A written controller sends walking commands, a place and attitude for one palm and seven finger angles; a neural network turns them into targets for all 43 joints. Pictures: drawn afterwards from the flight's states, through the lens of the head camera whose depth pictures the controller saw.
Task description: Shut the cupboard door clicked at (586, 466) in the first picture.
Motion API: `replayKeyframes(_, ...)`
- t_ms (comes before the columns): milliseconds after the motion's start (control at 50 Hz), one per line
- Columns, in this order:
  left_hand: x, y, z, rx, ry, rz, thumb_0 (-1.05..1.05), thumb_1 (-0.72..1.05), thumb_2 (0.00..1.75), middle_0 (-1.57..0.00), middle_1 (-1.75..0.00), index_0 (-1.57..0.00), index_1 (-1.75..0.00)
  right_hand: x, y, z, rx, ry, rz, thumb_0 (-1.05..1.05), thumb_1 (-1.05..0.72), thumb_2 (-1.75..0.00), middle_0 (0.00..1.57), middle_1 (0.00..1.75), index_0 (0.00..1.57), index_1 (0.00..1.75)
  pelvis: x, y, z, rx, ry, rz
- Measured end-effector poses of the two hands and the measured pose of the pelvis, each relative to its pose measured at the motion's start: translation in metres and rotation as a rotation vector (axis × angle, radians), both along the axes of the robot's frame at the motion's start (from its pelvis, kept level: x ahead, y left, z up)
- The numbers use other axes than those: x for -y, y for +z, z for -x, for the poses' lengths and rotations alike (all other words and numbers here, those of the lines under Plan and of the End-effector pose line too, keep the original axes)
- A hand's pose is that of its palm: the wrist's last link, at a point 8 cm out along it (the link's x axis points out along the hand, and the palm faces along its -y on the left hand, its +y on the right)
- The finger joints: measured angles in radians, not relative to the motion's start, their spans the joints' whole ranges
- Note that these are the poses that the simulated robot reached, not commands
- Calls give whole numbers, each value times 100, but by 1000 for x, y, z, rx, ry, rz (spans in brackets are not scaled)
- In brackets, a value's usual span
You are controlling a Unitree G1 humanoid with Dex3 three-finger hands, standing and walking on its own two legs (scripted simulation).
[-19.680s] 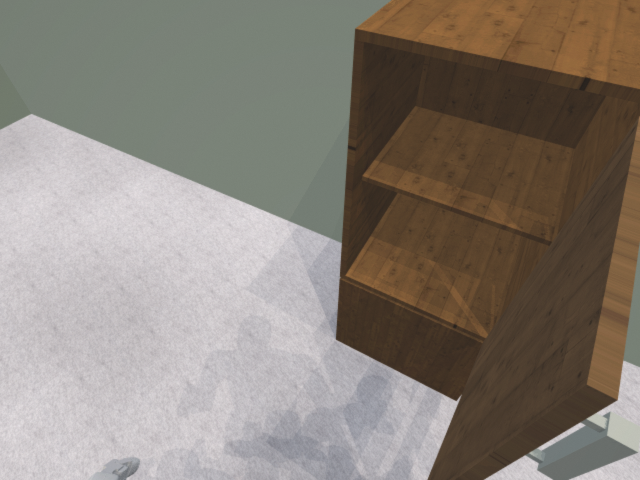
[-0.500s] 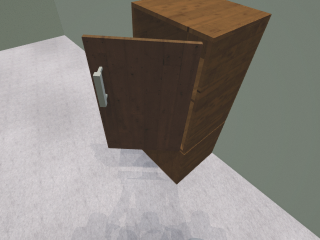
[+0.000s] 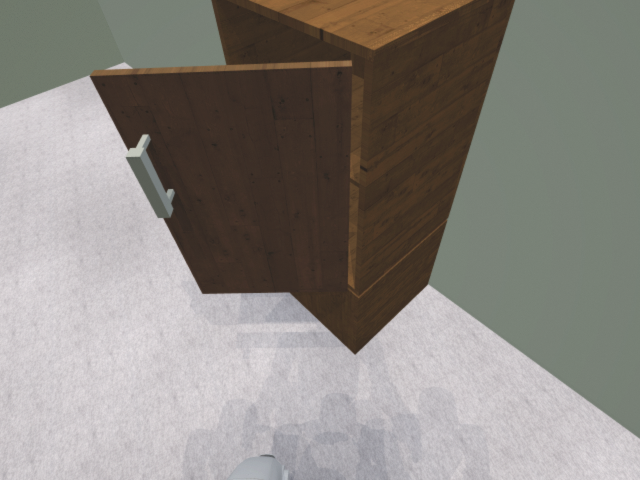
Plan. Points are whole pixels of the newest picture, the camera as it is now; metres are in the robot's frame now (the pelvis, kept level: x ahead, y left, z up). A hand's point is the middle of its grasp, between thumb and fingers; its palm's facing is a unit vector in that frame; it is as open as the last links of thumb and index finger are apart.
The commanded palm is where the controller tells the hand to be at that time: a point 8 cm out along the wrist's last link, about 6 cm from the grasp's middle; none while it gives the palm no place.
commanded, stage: come to a stop and stand still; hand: left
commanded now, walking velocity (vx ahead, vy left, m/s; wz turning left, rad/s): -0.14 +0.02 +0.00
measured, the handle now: (155, 177) +0.56 +0.33 +0.04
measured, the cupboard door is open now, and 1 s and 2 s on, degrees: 47 47 47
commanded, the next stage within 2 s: look again from close up in 0.94 s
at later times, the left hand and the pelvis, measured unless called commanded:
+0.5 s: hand out of the picture +0.05 +0.23 -0.18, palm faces +0.02 -0.97 -0.26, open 7.4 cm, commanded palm none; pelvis +0.00 +0.03 -0.02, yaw -2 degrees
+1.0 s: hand out of the picture +0.01 +0.18 -0.18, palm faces +0.01 -0.98 -0.18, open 7.3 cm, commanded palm none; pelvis +0.01 +0.01 -0.01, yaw +0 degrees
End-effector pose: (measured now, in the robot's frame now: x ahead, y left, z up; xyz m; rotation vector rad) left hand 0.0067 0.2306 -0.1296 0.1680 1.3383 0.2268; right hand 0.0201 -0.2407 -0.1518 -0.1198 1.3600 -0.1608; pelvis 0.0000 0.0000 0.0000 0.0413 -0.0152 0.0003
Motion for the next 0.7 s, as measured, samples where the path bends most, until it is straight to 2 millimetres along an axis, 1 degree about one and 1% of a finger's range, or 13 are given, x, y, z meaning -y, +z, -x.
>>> replayKeyframes(60, -6, -7, 10, -52, 24, 14, -1, 92, 90, -21, -30, -20, -30, -5, 2, -30, 28, 28, 21, 1, -91, -90, 20, 30, 19, 30, -8, -3, -7, -3, 2, 3)
replayKeyframes(100, -13, -13, 16, -83, 38, 25, 0, 91, 90, -21, -30, -20, -30, -11, 3, -50, 50, 46, 37, 1, -91, -90, 20, 30, 19, 30, -16, -6, -11, -5, 3, 9)
replayKeyframes(180, -32, -35, 21, -136, 51, 50, 0, 91, 90, -21, -30, -20, -30, -31, 1, -83, 115, 75, 74, 1, -91, -90, 20, 30, 19, 30, -35, -20, -21, -11, 6, 35)
replayKeyframes(240, -44, -41, 16, -150, 46, 46, 0, 91, 90, -21, -30, -20, -30, -48, 7, -95, 143, 97, 75, 1, -91, -90, 20, 30, 19, 30, -40, -19, -20, -9, -11, 24)
replayKeyframes(300, -51, -38, 5, -135, 30, 42, 0, 91, 90, -20, -30, -20, -30, -63, 11, -99, 166, 101, 59, 0, -90, -90, 20, 30, 20, 30, -43, -15, -17, -12, -17, 32)
replayKeyframes(380, -54, -29, -13, -77, 5, 31, 0, 91, 90, -20, -30, -19, -30, -77, 7, -92, 173, 92, 12, 0, -90, -90, 20, 30, 20, 30, -45, -11, -11, -17, -20, 31)
replayKeyframes(420, -52, -25, -22, -47, -12, 21, 0, 91, 90, -20, -30, -19, -30, -78, 4, -86, 177, 73, -9, 0, -91, -90, 20, 30, 20, 30, -43, -11, -8, -18, -22, 25)
replayKeyframes(460, -49, -21, -29, -17, -32, 9, 0, 91, 90, -20, -30, -19, -30, -75, 0, -77, 176, 56, -26, 0, -91, -90, 20, 30, 20, 30, -39, -12, -4, -18, -25, 17)
replayKeyframes(500, -44, -20, -34, 15, -49, -7, 0, 91, 90, -20, -30, -19, -30, -68, -7, -65, 167, 38, -42, 0, -91, -90, 20, 30, 20, 30, -33, -15, -1, -17, -26, 0)
replayKeyframes(540, -36, -15, -35, 32, -65, -14, 0, 91, 90, -20, -30, -19, -30, -57, -11, -54, 161, -2, -42, -1, -92, -90, 20, 30, 20, 30, -29, -15, 3, -3, -26, 13)
replayKeyframes(600, -24, -10, -35, 50, -82, -3, 0, 91, 90, -20, -30, -19, -30, -41, -11, -34, 129, -17, -26, -2, -93, -90, 20, 30, 20, 30, -24, -12, 3, 5, -15, 20)
replayKeyframes(700, -15, -15, -34, 65, -73, 14, 0, 93, 90, -20, -30, -20, -30, -22, -7, 8, 24, -23, 13, -1, -92, -90, 20, 30, 20, 30, -15, -10, 1, 21, -10, 29)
